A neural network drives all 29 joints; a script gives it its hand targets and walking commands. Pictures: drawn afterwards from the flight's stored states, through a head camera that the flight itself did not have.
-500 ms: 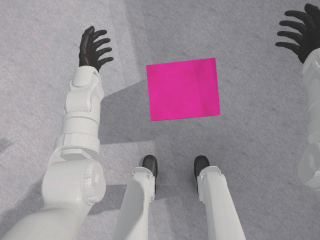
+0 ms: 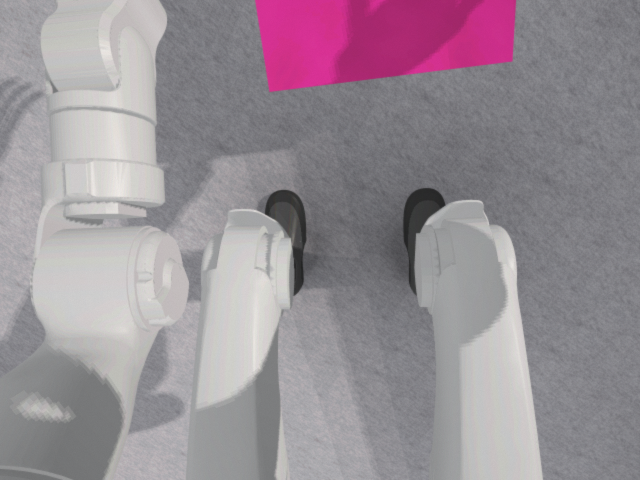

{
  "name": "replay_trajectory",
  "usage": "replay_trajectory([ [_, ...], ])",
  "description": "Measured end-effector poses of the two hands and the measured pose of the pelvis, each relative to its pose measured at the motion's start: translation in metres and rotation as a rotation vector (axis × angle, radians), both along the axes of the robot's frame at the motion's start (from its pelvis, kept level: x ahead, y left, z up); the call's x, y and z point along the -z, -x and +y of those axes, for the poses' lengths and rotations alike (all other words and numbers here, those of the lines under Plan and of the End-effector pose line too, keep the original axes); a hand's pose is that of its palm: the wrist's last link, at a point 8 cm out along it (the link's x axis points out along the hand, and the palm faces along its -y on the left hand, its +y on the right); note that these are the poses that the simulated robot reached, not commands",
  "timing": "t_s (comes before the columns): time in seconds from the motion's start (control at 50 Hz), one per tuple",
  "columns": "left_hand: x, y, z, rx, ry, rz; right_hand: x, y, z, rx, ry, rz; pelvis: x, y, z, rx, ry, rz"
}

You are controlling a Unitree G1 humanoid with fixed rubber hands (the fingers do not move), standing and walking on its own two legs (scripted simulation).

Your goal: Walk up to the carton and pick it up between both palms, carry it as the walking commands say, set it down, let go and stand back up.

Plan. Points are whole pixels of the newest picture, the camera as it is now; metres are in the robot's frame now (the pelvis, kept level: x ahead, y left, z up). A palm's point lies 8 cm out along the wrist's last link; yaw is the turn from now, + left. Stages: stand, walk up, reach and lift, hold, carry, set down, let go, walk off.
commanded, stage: reach and lift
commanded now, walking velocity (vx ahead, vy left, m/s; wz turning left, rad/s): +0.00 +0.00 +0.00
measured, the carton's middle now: out of the picture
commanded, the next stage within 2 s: none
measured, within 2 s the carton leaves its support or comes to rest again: neither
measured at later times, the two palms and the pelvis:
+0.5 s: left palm out of the picture +0.56 +0.16 -0.29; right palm out of the picture +0.56 -0.26 -0.28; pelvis +0.00 +0.00 -0.11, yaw +1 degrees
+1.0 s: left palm out of the picture +0.56 +0.16 -0.33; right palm out of the picture +0.54 -0.25 -0.34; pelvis +0.01 +0.00 -0.16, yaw +1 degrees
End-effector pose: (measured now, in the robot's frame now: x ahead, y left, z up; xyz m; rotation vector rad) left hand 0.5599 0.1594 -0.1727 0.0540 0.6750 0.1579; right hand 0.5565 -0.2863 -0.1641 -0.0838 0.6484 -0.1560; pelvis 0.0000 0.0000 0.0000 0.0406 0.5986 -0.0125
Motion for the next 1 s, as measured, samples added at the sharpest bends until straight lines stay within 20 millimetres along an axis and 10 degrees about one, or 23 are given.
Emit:
replay_trajectory([
  [0.68,0.166,0.005,-0.008,0.016,0.022,0.128,0.169,0.013,0.025,0.028,-0.016,0.155,0.141,-0.011,-0.002,-0.011,-0.004,-0.028],
  [0.84,0.153,-0.01,0.007,-0.002,-0.01,0.048,0.171,-0.008,0.034,0.025,-0.04,0.053,0.152,-0.016,0.001,-0.012,-0.007,-0.039],
  [1.0,0.152,-0.004,0.004,0.008,-0.004,0.053,0.176,0.016,0.032,0.032,-0.029,0.105,0.156,-0.009,0.002,-0.013,-0.001,-0.064],
])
